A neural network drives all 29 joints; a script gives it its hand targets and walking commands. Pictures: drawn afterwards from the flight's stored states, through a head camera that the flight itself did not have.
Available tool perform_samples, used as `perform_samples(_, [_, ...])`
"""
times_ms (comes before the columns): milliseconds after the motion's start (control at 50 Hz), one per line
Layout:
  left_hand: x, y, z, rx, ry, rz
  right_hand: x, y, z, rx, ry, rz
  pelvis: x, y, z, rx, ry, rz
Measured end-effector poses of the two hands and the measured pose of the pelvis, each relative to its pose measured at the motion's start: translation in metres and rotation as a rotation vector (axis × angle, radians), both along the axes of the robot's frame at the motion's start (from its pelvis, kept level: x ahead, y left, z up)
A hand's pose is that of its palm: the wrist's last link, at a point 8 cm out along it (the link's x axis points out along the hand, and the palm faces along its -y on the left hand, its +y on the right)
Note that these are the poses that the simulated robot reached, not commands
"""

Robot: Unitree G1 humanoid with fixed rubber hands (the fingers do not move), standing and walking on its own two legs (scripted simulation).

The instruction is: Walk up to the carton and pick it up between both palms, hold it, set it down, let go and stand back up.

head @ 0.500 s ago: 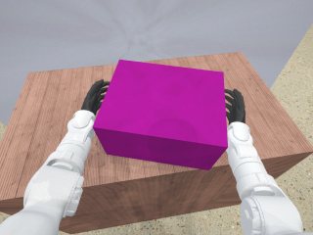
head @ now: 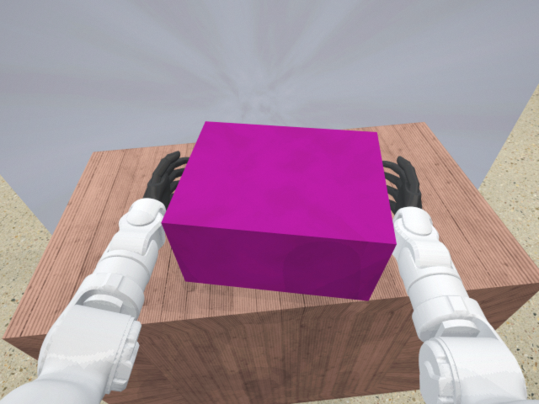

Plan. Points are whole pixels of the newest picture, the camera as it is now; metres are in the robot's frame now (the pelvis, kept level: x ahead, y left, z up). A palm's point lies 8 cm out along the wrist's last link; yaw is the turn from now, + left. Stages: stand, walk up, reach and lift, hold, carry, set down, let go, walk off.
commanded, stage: reach and lift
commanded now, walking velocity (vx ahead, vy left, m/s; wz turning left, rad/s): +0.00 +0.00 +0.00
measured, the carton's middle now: (282, 206) +0.41 -0.01 +0.08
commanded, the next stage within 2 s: hold in 1.60 s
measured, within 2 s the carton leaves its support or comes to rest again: neither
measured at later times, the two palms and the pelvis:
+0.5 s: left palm (147, 201) +0.37 +0.18 +0.15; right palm (415, 200) +0.36 -0.21 +0.13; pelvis -0.01 -0.01 +0.00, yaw +0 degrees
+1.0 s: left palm (143, 195) +0.37 +0.19 +0.16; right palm (414, 190) +0.36 -0.20 +0.14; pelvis -0.01 -0.01 +0.00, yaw +0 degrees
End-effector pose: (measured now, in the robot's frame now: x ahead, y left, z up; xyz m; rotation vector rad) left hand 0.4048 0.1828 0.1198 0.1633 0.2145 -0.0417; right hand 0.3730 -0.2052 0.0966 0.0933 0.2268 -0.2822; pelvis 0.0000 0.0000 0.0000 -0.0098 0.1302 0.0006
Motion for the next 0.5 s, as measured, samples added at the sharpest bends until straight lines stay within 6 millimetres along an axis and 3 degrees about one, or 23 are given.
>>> perform_samples(180, [-0.013,-0.005,0.002,0.002,0.017,0.017,-0.007,-0.005,0.004,0.000,0.017,0.017,-0.006,-0.006,0.001,0.008,-0.013,0.000])
perform_samples(500, [-0.034,0.001,0.029,-0.037,0.026,0.061,-0.016,0.000,0.033,0.006,0.020,0.051,-0.015,-0.010,0.002,0.013,-0.060,0.001])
